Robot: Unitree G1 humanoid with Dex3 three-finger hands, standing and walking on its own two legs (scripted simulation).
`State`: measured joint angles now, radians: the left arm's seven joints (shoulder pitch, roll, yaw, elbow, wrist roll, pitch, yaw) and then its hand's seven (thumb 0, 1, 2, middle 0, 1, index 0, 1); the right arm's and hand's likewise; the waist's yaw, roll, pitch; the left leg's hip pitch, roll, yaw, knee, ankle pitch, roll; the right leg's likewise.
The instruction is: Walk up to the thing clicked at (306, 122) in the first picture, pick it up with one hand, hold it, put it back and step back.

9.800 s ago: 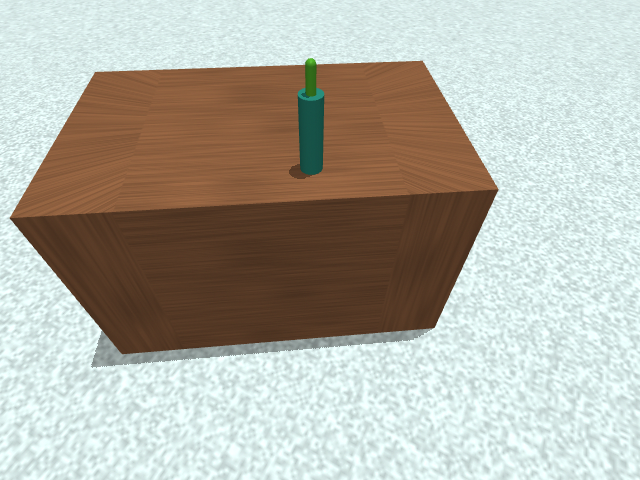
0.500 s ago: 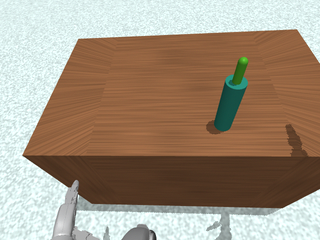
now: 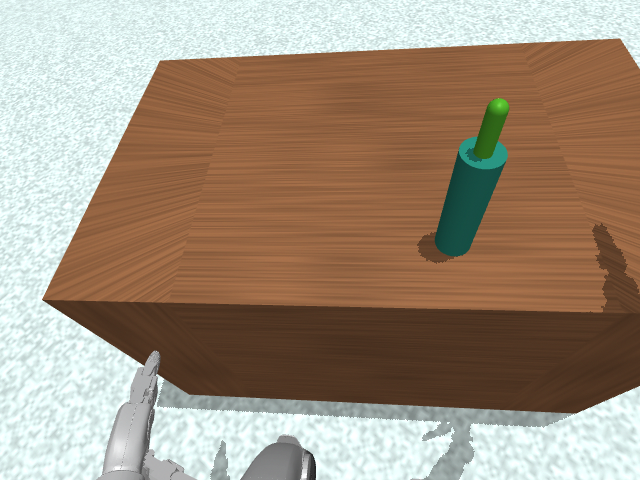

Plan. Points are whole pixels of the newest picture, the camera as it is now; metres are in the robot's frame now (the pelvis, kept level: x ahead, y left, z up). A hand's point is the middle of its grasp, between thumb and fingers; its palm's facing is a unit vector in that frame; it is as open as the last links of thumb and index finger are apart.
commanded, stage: go down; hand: right
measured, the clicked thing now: (471, 186) +0.49 -0.13 +0.06
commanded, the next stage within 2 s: approach in 0.82 s
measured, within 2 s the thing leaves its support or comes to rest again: neither
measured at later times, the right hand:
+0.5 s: hand out of the picture +0.44 -0.33 +0.13, palm faces +0.05 +1.00 +0.00, open 17.5 cm
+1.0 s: hand out of the picture +0.43 -0.33 +0.12, palm faces +0.04 +1.00 +0.01, open 17.6 cm
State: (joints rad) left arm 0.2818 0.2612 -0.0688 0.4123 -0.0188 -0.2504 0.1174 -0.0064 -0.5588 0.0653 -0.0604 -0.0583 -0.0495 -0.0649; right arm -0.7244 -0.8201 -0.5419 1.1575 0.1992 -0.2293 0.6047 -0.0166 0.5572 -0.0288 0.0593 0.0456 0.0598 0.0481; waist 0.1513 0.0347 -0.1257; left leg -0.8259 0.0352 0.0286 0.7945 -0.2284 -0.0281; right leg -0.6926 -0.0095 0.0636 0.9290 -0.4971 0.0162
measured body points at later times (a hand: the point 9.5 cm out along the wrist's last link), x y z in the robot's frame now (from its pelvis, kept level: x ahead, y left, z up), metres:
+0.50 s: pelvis +0.01 +0.01 +0.00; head +0.09 -0.02 +0.44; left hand +0.16 +0.27 -0.03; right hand +0.43 -0.38 +0.13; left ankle +0.09 +0.14 -0.69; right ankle -0.03 -0.13 -0.69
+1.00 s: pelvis +0.00 +0.01 -0.01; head +0.09 -0.02 +0.44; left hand +0.16 +0.26 -0.04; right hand +0.42 -0.38 +0.12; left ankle +0.09 +0.14 -0.69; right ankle -0.03 -0.13 -0.69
